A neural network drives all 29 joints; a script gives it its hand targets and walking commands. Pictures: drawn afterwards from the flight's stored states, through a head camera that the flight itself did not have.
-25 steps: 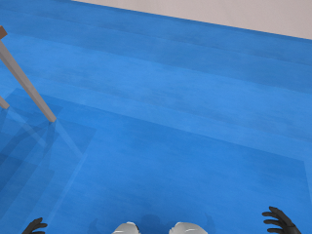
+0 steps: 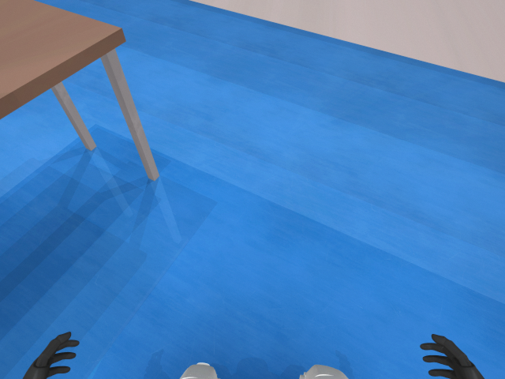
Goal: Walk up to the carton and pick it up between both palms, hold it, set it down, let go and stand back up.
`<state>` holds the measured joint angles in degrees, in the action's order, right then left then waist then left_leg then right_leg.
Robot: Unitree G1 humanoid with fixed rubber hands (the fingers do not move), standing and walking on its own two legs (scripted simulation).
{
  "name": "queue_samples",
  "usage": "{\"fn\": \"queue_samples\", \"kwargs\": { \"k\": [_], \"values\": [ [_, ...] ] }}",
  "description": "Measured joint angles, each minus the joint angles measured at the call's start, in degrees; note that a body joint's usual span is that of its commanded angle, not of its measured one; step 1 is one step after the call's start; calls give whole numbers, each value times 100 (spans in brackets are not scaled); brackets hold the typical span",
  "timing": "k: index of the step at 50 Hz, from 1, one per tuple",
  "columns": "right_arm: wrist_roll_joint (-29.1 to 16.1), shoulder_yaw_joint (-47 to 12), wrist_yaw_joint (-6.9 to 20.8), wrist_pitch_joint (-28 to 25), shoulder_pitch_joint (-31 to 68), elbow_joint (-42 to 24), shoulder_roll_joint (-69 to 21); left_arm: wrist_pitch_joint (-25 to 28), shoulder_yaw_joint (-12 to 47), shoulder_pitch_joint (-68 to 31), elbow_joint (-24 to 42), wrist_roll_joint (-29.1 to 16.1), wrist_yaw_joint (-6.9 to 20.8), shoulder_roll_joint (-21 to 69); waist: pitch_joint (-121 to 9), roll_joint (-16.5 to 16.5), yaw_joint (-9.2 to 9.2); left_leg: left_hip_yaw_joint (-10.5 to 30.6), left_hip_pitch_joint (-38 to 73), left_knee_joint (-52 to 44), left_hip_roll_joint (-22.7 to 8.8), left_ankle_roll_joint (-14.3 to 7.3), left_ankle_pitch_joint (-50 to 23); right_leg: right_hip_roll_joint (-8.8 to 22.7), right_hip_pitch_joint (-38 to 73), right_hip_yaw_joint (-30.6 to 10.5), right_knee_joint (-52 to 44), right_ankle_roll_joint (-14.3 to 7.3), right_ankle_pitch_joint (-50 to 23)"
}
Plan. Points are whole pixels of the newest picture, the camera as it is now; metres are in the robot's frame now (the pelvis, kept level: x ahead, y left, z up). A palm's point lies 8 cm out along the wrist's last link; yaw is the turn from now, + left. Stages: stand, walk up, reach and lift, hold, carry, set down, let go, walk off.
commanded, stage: walk up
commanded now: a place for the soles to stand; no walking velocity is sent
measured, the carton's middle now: out of the picture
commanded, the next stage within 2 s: none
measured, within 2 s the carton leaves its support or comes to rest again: neither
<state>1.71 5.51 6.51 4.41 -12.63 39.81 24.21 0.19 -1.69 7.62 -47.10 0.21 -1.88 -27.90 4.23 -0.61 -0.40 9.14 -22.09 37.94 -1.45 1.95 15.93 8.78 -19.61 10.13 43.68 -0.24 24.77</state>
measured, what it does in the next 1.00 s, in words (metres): steps to the left, turning left: right foot, then left foot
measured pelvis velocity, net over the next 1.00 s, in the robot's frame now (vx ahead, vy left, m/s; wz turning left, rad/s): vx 0.03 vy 0.13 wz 0.42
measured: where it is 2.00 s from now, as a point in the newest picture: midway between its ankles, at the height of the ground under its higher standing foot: outside the picture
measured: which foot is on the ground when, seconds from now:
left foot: down 0.00-0.18, up 0.20-0.58, down 0.60-0.80, up 0.82-1.00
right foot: up 0.00-0.14, down 0.16-0.60, up 0.62-0.74, down 0.76-1.00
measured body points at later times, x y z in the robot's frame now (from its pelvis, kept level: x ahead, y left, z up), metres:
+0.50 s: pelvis +0.01 +0.05 +0.02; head +0.03 +0.02 +0.47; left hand +0.01 +0.42 -0.04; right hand +0.21 -0.22 -0.09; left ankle -0.01 +0.28 -0.67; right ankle +0.02 -0.05 -0.72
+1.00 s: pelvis +0.03 +0.13 +0.03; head +0.07 +0.11 +0.47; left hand -0.07 +0.48 -0.04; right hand +0.28 -0.11 -0.08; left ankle -0.03 +0.35 -0.66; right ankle +0.05 +0.02 -0.72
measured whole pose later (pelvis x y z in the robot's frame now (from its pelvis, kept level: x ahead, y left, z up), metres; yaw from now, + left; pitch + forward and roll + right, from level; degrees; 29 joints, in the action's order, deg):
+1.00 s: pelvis +0.03 +0.13 +0.03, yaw +24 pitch -2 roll +2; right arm 1.7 5.4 7.2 4.4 -12.5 38.9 25.3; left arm 3.5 -1.8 20.2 -47.8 0.2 -2.5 -27.9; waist 5.2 2.2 -0.4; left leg 11.2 -23.1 49.3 -1.3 -0.4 16.7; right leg 6.7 -8.0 9.3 28.7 -0.1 18.0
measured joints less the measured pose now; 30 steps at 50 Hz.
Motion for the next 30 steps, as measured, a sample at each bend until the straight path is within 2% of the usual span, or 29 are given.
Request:
{"fn": "queue_samples", "kwargs": {
  "k": [2,6,7,9,12,15,17,21,24,28,30],
  "values": [
    [0,1,9,32,-8,-2,-70,-1,3,-34,2,-1,1,36,59,-174,0,68,-2,-83,183,59,-83,-201,-198,-258,357,0,464],
    [0,47,12,34,-9,-24,-43,53,3,120,4,-1,-3,60,85,-220,8,295,-5,-512,425,13,-446,-714,-306,-316,197,1,423],
    [0,62,12,32,-10,-44,-27,79,3,224,5,-1,-13,61,88,-205,12,334,-7,-555,498,11,-492,-810,-202,-322,-61,-6,279],
    [0,77,12,33,30,-72,7,130,5,524,-8,-1,-54,109,84,-82,11,378,1,-537,599,-44,-471,-867,34,-321,-639,-208,-649],
    [1,30,14,39,53,-68,-59,133,2,976,-52,-1,-63,127,58,95,15,358,-80,114,673,-93,181,-764,370,-245,-957,-390,-782],
    [0,11,76,39,53,-68,-26,135,2,1149,-62,-1,-88,109,55,210,11,363,-154,881,567,-94,153,-581,711,-188,-1301,-351,-811],
    [0,11,108,39,53,-70,17,136,2,1149,-59,-1,-90,109,13,301,6,369,-157,1110,366,-94,-90,-497,839,-146,-1446,-280,-858],
    [0,10,123,40,53,-70,45,171,1,974,-47,-1,-86,108,-41,457,4,338,-160,1114,-68,-93,-222,-406,918,-23,-1509,-186,-862],
    [0,-19,118,48,53,-72,46,178,2,815,-24,-1,-42,96,-55,493,3,198,-162,1032,-255,-93,-165,-353,970,104,-1510,-111,-833],
    [0,-23,105,42,48,-74,59,178,0,593,-23,0,-10,20,-163,402,-3,-48,-125,417,-296,-115,-85,-217,787,271,-1216,60,-680],
    [0,-12,76,-23,14,-74,140,179,0,507,-5,0,3,-37,-239,348,-8,-54,18,-118,-214,-251,-19,-90,461,285,-570,75,-358]
  ]
}}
